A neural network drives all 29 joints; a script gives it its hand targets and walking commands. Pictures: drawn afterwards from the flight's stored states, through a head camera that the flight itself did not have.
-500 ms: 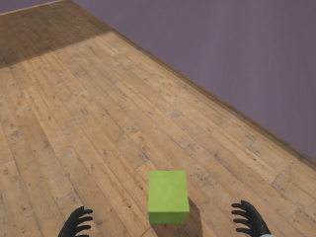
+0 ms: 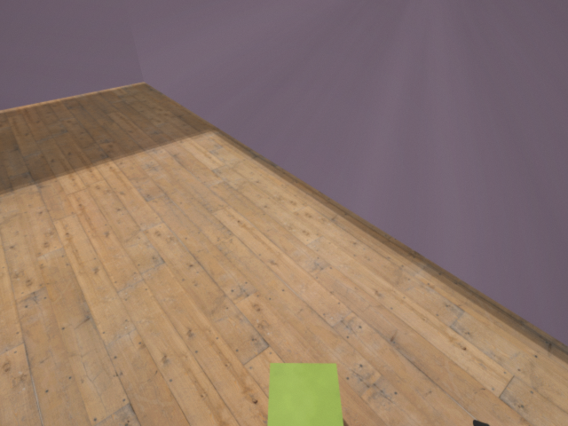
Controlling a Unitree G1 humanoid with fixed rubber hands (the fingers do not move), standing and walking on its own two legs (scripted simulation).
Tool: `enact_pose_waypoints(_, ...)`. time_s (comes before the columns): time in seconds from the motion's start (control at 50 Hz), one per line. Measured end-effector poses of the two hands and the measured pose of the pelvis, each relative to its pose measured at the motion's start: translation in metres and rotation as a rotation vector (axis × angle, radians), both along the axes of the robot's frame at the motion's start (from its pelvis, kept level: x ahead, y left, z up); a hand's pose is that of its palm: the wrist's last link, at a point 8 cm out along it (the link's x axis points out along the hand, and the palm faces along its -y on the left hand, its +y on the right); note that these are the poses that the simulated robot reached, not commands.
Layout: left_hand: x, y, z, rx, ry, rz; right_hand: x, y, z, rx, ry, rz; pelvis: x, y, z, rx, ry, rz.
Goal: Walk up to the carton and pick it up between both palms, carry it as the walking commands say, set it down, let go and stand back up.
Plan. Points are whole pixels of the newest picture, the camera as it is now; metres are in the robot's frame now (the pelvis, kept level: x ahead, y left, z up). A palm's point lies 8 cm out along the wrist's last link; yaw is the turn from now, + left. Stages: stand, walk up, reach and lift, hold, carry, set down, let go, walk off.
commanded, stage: stand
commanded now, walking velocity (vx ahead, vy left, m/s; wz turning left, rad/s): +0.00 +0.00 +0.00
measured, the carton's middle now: (303, 418) +0.43 -0.05 -0.65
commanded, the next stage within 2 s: none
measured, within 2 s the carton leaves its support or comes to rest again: neither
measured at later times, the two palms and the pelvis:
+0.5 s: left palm out of the picture +0.03 +0.29 -0.09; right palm out of the picture +0.05 -0.28 -0.10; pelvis -0.04 +0.00 +0.00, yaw +1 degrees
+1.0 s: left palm out of the picture -0.01 +0.29 -0.10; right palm out of the picture +0.01 -0.30 -0.11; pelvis -0.06 -0.01 +0.00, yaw +2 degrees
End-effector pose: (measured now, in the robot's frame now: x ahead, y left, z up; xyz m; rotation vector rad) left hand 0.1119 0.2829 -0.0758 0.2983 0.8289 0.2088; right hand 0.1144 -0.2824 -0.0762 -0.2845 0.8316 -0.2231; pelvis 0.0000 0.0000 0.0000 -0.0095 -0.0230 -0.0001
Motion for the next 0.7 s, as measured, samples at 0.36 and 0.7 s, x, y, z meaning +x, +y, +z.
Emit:
enact_pose_waypoints(0.36,-0.059,0.008,-0.013,-0.006,0.08,0.021,-0.053,0.003,-0.015,0.011,0.079,0.01,-0.029,0.002,0.001,0.001,-0.018,0.007)
enact_pose_waypoints(0.7,-0.101,0.011,-0.021,0.001,0.156,0.047,-0.082,-0.006,-0.024,0.011,0.157,0.01,-0.052,-0.002,0.002,0.001,-0.038,0.021)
